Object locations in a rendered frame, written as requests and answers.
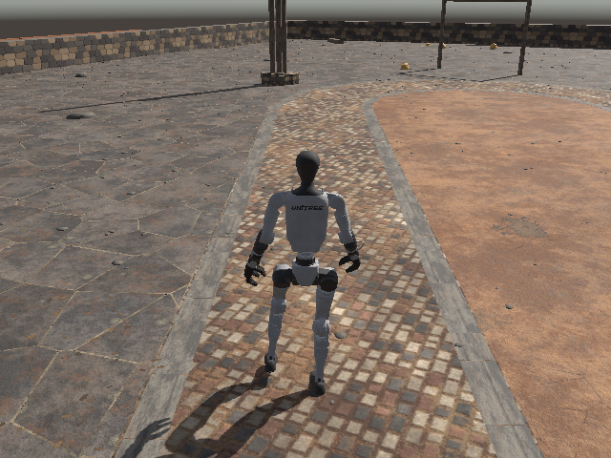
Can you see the left robot thigh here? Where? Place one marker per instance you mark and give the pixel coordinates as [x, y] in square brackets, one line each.
[282, 277]

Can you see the right robot upper arm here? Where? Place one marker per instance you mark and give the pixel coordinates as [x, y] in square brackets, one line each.
[337, 202]

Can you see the robot left forearm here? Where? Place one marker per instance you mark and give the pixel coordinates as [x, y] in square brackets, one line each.
[257, 252]

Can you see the left robot hand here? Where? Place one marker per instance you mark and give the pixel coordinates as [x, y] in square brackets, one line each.
[248, 272]

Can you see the robot right forearm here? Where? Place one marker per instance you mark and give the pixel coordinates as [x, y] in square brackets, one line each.
[352, 248]

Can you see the left robot upper arm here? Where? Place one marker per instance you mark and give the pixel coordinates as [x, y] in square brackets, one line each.
[276, 201]

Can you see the right robot hand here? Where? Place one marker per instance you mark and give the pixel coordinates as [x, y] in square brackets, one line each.
[354, 266]

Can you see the robot torso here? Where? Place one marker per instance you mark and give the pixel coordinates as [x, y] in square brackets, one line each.
[306, 230]

